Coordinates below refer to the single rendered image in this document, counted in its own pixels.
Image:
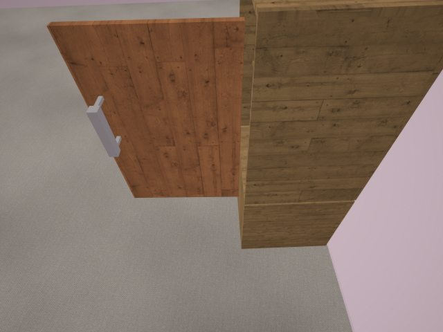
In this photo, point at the cupboard door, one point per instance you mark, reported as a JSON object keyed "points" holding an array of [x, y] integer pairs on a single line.
{"points": [[172, 91]]}

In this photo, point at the handle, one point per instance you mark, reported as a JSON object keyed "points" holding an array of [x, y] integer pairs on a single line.
{"points": [[103, 130]]}

